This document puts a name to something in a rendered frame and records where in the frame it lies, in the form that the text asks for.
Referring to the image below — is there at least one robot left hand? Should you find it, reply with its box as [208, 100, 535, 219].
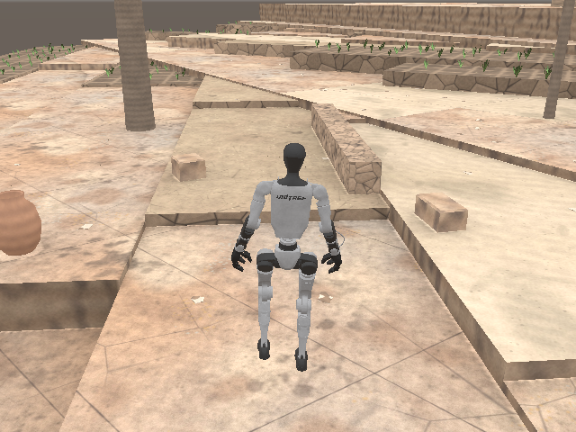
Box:
[231, 248, 252, 272]

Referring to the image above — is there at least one robot left forearm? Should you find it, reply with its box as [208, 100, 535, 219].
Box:
[234, 215, 255, 252]

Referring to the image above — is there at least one robot right upper arm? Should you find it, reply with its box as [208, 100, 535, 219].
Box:
[311, 183, 333, 233]

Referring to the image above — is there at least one humanoid robot head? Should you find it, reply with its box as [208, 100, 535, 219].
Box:
[277, 143, 308, 186]

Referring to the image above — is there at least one robot right hand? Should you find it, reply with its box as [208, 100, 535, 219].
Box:
[321, 252, 342, 274]

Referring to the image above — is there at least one robot right forearm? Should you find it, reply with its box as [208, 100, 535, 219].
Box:
[323, 220, 340, 256]

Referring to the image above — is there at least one robot left upper arm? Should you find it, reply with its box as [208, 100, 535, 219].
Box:
[246, 180, 274, 230]

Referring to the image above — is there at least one robot torso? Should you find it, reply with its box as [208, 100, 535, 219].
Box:
[270, 176, 312, 270]

